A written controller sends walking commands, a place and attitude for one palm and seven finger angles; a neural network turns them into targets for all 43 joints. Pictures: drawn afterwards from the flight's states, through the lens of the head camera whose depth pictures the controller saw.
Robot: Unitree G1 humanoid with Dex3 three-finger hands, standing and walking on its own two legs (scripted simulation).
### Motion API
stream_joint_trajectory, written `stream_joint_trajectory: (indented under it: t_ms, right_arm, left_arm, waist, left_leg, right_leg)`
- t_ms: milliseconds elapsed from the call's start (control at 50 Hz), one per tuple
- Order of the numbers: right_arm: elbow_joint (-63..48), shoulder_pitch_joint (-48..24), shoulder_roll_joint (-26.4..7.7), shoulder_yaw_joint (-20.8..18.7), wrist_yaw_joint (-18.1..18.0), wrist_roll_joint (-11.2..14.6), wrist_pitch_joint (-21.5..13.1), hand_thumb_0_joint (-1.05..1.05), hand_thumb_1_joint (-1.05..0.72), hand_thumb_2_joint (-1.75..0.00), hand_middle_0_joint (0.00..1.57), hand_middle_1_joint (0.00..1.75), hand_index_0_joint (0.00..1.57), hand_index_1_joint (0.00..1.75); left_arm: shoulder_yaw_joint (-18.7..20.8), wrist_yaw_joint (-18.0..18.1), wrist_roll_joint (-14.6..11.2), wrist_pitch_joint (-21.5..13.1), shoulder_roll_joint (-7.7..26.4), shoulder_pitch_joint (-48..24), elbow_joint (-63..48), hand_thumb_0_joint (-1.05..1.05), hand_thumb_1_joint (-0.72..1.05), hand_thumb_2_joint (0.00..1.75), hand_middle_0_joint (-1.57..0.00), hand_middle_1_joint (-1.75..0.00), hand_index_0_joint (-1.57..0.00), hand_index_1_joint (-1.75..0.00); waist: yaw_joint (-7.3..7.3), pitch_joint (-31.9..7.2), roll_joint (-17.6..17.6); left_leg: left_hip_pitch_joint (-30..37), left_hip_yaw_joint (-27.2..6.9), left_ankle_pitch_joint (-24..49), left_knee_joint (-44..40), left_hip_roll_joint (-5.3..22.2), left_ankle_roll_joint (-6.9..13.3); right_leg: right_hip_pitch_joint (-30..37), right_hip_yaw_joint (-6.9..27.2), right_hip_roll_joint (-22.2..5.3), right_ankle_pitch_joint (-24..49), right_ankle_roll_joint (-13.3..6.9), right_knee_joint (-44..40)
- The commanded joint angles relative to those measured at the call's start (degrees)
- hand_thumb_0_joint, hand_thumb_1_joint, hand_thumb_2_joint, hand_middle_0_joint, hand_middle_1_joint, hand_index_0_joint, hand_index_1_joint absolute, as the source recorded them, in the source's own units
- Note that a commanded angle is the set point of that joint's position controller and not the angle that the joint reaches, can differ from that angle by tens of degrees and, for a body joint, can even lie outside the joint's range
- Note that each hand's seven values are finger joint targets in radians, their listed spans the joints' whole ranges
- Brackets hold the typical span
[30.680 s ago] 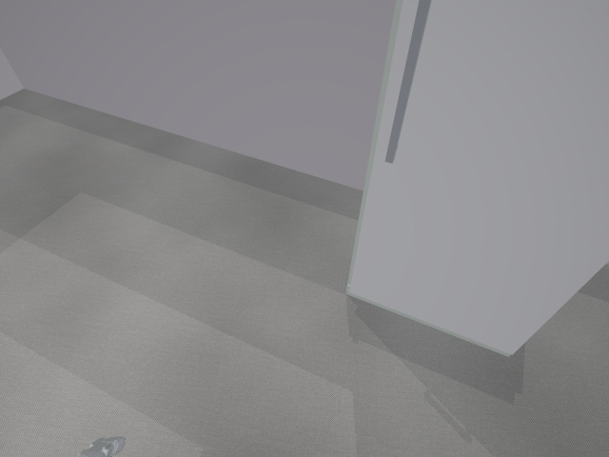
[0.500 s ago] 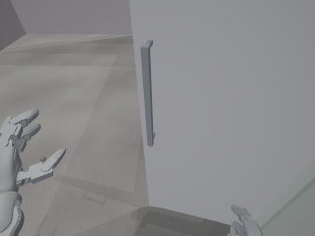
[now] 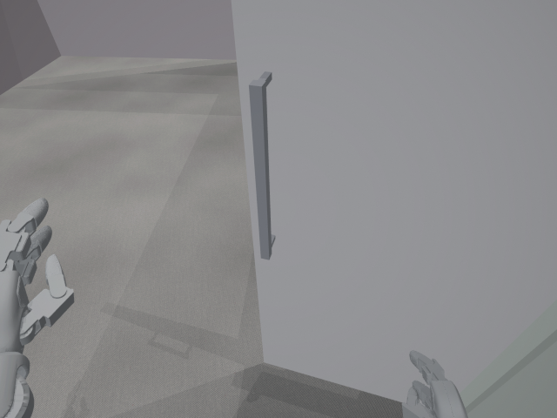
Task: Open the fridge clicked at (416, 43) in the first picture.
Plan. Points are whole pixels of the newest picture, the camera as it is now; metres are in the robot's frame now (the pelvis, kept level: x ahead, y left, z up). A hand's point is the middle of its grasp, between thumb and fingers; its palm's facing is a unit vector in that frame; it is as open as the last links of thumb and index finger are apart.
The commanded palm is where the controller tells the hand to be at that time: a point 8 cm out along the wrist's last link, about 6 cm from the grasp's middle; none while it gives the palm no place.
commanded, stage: draw the hand back to the body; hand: left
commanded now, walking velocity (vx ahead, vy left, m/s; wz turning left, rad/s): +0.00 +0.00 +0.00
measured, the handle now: (266, 181) +0.44 +0.09 +0.13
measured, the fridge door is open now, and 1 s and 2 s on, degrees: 79 79 79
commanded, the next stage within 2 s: step back with the hand held close in 0.04 s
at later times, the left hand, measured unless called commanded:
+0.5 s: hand (77, 295) +0.19 +0.26 +0.15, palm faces +0.32 -0.82 -0.48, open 7.4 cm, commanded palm +0.13 +0.31 +0.17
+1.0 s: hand out of the picture +0.11 +0.30 +0.16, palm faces +0.47 -0.78 -0.41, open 7.4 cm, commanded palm +0.06 +0.34 +0.17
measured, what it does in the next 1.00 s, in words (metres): shifts its weight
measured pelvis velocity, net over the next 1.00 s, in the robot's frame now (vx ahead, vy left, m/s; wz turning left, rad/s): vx -0.08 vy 0.03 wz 0.03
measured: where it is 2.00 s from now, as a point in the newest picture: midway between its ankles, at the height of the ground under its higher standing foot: outside the picture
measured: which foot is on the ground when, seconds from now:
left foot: down 0.00-1.00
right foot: down 0.00-1.00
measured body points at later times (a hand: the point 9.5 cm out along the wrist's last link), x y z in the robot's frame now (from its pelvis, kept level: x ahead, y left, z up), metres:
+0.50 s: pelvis -0.02 +0.01 +0.00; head +0.01 +0.02 +0.44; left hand +0.17 +0.31 +0.17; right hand +0.17 -0.23 -0.08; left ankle +0.02 +0.10 -0.74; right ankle -0.02 -0.12 -0.74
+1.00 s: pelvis -0.08 +0.03 -0.02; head -0.06 +0.06 +0.43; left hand +0.08 +0.34 +0.18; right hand +0.10 -0.20 -0.09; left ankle +0.00 +0.11 -0.74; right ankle -0.02 -0.11 -0.74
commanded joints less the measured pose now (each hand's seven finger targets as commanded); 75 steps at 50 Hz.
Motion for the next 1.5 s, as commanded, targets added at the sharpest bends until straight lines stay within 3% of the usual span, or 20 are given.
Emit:
stream_joint_trajectory:
  t_ms: [0,140,160,200,320,420,740,800,860,900,940,980,1020,1080,1140,1220,1320,1400,1440,1480]
  right_arm:
    - [-8.90,-8.48,-6.39,-2.72,-0.62,-0.15,-3.21,0.00,-0.90,-0.90,0.20,0.30,0.20,0.30]
    - [-9.15,-8.73,-6.38,-2.64,-0.55,-0.09,-2.68,0.00,-0.90,-0.90,0.20,0.30,0.20,0.30]
    - [-12.04,-9.24,-7.50,-2.62,-0.27,0.70,-1.86,0.00,-0.90,-0.90,0.20,0.30,0.20,0.30]
    - [-10.47,-9.33,-6.57,-2.59,-0.38,-0.05,-0.72,0.00,-0.90,-0.90,0.20,0.30,0.20,0.30]
    - [-13.62,-6.60,-7.21,-3.87,-0.26,0.22,2.61,0.00,-0.90,-0.90,0.20,0.30,0.20,0.30]
    - [-15.65,-6.59,-6.85,-4.23,-0.85,0.61,3.84,0.00,-0.90,-0.90,0.20,0.30,0.20,0.30]
    - [-15.36,-4.65,-8.70,-4.85,-1.01,0.30,0.39,0.00,-0.90,-0.90,0.20,0.30,0.20,0.30]
    - [-15.09,-3.95,-8.78,-5.26,-0.85,0.02,-0.57,0.00,-0.90,-0.90,0.20,0.30,0.20,0.30]
    - [-14.38,-2.99,-7.62,-5.32,-0.37,-0.06,-0.75,0.00,-0.90,-0.90,0.20,0.30,0.20,0.30]
    - [-12.12,-2.05,-7.48,-5.54,-0.23,-0.30,-0.60,0.00,-0.90,-0.90,0.20,0.30,0.20,0.30]
    - [-10.97,-2.06,-6.58,-4.86,-0.02,-0.41,-0.62,0.00,-0.90,-0.90,0.20,0.30,0.20,0.30]
    - [-11.04,-2.95,-6.60,-4.46,-0.40,-0.37,-0.73,0.00,-0.90,-0.90,0.20,0.30,0.20,0.30]
    - [-12.07,-5.05,-8.74,-4.82,-1.53,-0.23,-1.33,0.00,-0.90,-0.90,0.20,0.30,0.20,0.30]
    - [-11.19,-3.80,-7.78,-5.64,-1.18,-1.74,-2.52,0.00,-0.90,-0.90,0.20,0.30,0.20,0.30]
    - [-10.64,-2.97,-7.24,-6.19,0.21,-1.30,-3.25,0.00,-0.90,-0.90,0.20,0.30,0.20,0.30]
    - [-9.91,-2.99,-7.00,-5.43,1.42,-0.98,-4.01,0.00,-0.90,-0.90,0.20,0.30,0.20,0.30]
    - [-9.19,-3.12,-6.88,-5.41,0.76,-1.30,-2.44,0.00,-0.90,-0.90,0.20,0.30,0.20,0.30]
    - [-9.32,-4.45,-5.07,-4.69,-0.20,-1.23,-0.57,0.00,-0.90,-0.90,0.20,0.30,0.20,0.30]
    - [-9.33,-4.98,-5.92,-5.72,-0.76,0.35,-0.80,0.00,-0.90,-0.90,0.20,0.30,0.20,0.30]
    - [-10.05,-5.92,-5.64,-4.87,-1.28,0.12,-0.49,0.00,-0.90,-0.90,0.20,0.30,0.20,0.30]
  left_arm:
    - [7.86,1.08,0.30,-3.90,12.64,-6.13,-12.50,0.00,0.90,0.90,-0.20,-0.30,-0.20,-0.30]
    - [3.37,0.19,0.24,-3.70,9.08,-9.42,-11.92,0.00,0.90,0.90,-0.20,-0.30,-0.20,-0.30]
    - [11.93,1.14,0.72,-6.58,18.89,-17.84,-18.56,0.00,0.90,0.90,-0.20,-0.30,-0.20,-0.30]
    - [8.52,0.72,1.25,-7.02,14.53,-10.08,-13.08,0.00,0.90,0.90,-0.20,-0.30,-0.20,-0.30]
    - [9.20,1.27,1.16,-7.43,13.60,2.90,-16.50,0.00,0.90,0.90,-0.20,-0.30,-0.20,-0.30]
    - [12.52,2.06,0.59,-8.44,16.59,5.51,-21.67,0.00,0.90,0.90,-0.20,-0.30,-0.20,-0.30]
    - [12.25,3.01,2.86,-11.87,14.25,2.15,-21.45,0.00,0.90,0.90,-0.20,-0.30,-0.20,-0.30]
    - [14.58,3.14,3.27,-12.76,16.42,2.12,-22.64,0.00,0.90,0.90,-0.20,-0.30,-0.20,-0.30]
    - [12.92,3.17,2.76,-13.33,15.12,2.65,-22.15,0.00,0.90,0.90,-0.20,-0.30,-0.20,-0.30]
    - [12.34,3.83,2.50,-13.38,15.83,0.79,-22.35,0.00,0.90,0.90,-0.20,-0.30,-0.20,-0.30]
    - [10.49,4.53,2.69,-13.25,14.65,-1.13,-21.80,0.00,0.90,0.90,-0.20,-0.30,-0.20,-0.30]
    - [10.87,4.73,2.62,-13.02,15.48,-2.28,-21.35,0.00,0.90,0.90,-0.20,-0.30,-0.20,-0.30]
    - [11.80,4.34,2.86,-13.51,15.60,-2.89,-22.74,0.00,0.90,0.90,-0.20,-0.30,-0.20,-0.30]
    - [14.25,3.58,2.96,-14.67,15.95,-1.71,-21.03,0.00,0.90,0.90,-0.20,-0.30,-0.20,-0.30]
    - [12.95,3.30,2.23,-15.12,14.44,2.41,-22.96,0.00,0.90,0.90,-0.20,-0.30,-0.20,-0.30]
    - [9.80,2.84,1.38,-14.11,12.62,5.77,-26.02,0.00,0.90,0.90,-0.20,-0.30,-0.20,-0.30]
    - [12.39,2.38,0.18,-13.70,16.41,5.25,-24.98,0.00,0.90,0.90,-0.20,-0.30,-0.20,-0.30]
    - [16.35,2.64,-0.91,-14.90,21.13,4.03,-22.17,0.00,0.90,0.90,-0.20,-0.30,-0.20,-0.30]
    - [12.20,2.16,-0.85,-14.00,17.31,2.52,-20.08,0.00,0.90,0.90,-0.20,-0.30,-0.20,-0.30]
    - [12.56,2.32,-0.06,-12.77,18.26,3.66,-18.33,0.00,0.90,0.90,-0.20,-0.30,-0.20,-0.30]
  waist:
    - [-0.21,-2.90,1.53]
    - [-1.04,-2.31,-0.19]
    - [-2.43,1.67,-0.38]
    - [-2.57,1.82,-4.97]
    - [-2.81,-10.09,0.11]
    - [-2.95,-12.43,-0.85]
    - [-3.66,-5.46,5.62]
    - [-3.54,-6.61,4.43]
    - [-4.22,-4.94,-3.23]
    - [-4.64,-4.48,-9.11]
    - [-5.22,-5.20,-10.12]
    - [-5.49,-4.43,-7.05]
    - [-4.56,-3.37,7.98]
    - [-4.70,-6.34,11.75]
    - [-3.86,-10.18,5.20]
    - [-3.97,-13.05,12.12]
    - [-3.73,-16.86,8.81]
    - [-4.35,-15.37,-6.31]
    - [-5.03,-12.36,-12.49]
    - [-5.53,-9.03,-9.92]
  left_leg:
    - [4.44,-1.78,9.51,-2.82,0.88,0.42]
    - [4.77,-1.36,8.79,-3.23,0.84,0.86]
    - [0.05,-2.94,4.72,-0.30,2.11,1.83]
    - [-0.82,-3.59,5.77,1.98,1.69,1.86]
    - [0.31,-2.94,18.69,2.70,3.81,1.57]
    - [-2.00,-4.41,20.92,2.39,5.25,1.72]
    - [-29.22,-13.06,-23.28,-9.85,9.96,4.77]
    - [-28.71,-12.26,-23.36,-7.52,8.59,4.41]
    - [-20.51,-7.82,-18.90,3.33,3.53,1.73]
    - [-9.37,-4.02,-12.14,18.75,0.28,-0.86]
    - [-7.37,-3.66,-7.80,22.55,0.55,-0.89]
    - [-8.32,-5.22,-3.82,10.45,2.10,-0.22]
    - [-16.95,-15.72,-0.88,-5.67,10.09,2.77]
    - [-26.14,-26.87,-16.81,-16.27,19.56,8.71]
    - [-9.74,-19.52,7.03,-7.85,16.65,8.27]
    - [-2.63,-15.04,10.08,-9.45,13.44,5.36]
    - [2.31,-10.39,20.19,-6.07,11.27,0.01]
    - [2.96,-2.42,2.72,8.86,4.91,-2.86]
    - [3.08,-0.27,-0.30,14.24,1.23,-3.07]
    - [0.80,-0.46,3.07,14.21,1.77,-2.30]
  right_leg:
    - [-5.53,1.38,-0.67,8.81,-0.76,-4.77]
    - [-6.25,1.32,-0.73,8.33,-0.27,-4.66]
    - [-12.02,6.22,-3.46,8.94,0.17,-8.07]
    - [-13.27,6.51,-5.52,11.88,-0.21,-8.24]
    - [-8.30,3.86,-5.53,18.89,0.37,-0.29]
    - [-7.82,4.04,-4.42,19.94,0.54,3.43]
    - [-1.21,3.84,-0.02,-0.89,0.25,13.00]
    - [-1.88,5.36,-0.43,-2.21,-0.44,11.08]
    - [-14.96,12.96,-5.78,-13.00,-3.54,0.27]
    - [-28.75,19.79,-13.79,-20.02,-7.83,-7.92]
    - [-28.82,17.67,-16.68,-8.88,-8.33,-6.22]
    - [-25.98,11.30,-11.96,-0.88,-4.87,0.52]
    - [-18.80,3.41,-0.27,-1.27,0.31,14.73]
    - [-11.38,5.81,3.64,-11.66,0.63,37.02]
    - [-19.33,4.88,2.77,-14.18,0.34,29.37]
    - [-16.76,1.25,3.79,-14.33,0.38,16.15]
    - [-8.63,0.13,2.84,-1.55,-0.64,-5.23]
    - [-20.27,9.43,-12.40,11.76,-4.91,-6.50]
    - [-24.77,6.53,-11.98,8.29,-4.77,-6.37]
    - [-25.84,5.97,-11.51,15.10,-3.55,-3.49]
